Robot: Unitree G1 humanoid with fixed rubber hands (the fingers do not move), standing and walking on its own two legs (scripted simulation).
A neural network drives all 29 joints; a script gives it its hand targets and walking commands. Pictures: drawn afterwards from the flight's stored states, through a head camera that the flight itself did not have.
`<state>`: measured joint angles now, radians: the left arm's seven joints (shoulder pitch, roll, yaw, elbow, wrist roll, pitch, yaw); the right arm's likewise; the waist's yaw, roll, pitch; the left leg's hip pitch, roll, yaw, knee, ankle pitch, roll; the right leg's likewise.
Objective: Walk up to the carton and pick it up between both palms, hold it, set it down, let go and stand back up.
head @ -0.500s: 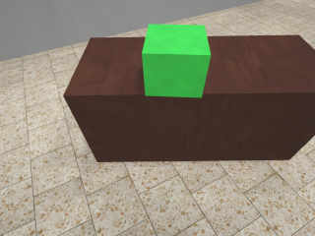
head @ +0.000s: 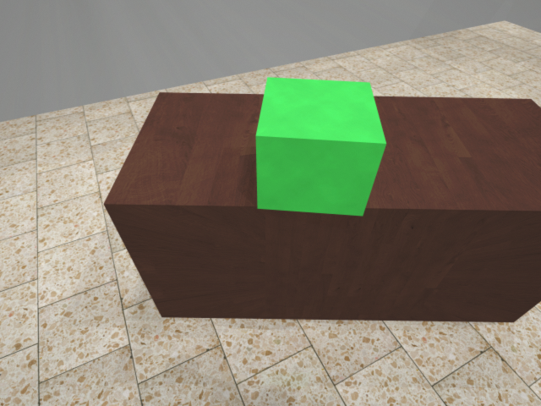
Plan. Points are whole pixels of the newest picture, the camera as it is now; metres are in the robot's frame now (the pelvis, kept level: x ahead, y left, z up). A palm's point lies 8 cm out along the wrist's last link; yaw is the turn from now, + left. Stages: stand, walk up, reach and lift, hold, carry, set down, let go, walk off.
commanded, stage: walk up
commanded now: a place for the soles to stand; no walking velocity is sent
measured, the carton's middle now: (314, 145) +0.72 -0.09 -0.01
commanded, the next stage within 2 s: none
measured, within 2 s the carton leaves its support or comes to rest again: neither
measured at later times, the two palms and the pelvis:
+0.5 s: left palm out of the picture +0.11 +0.21 -0.06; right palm out of the picture +0.17 -0.43 -0.11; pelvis +0.13 -0.11 +0.02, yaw -2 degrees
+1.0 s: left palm (150, 338) +0.27 +0.23 -0.10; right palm (481, 309) +0.32 -0.38 -0.10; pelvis +0.25 -0.08 +0.00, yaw -3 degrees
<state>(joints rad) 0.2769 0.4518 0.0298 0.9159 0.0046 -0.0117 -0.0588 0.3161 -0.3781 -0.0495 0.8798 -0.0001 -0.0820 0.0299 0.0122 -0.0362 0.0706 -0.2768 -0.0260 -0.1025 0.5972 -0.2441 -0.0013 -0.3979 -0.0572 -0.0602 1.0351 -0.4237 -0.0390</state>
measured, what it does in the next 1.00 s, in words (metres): walks ahead: right foot, then left foot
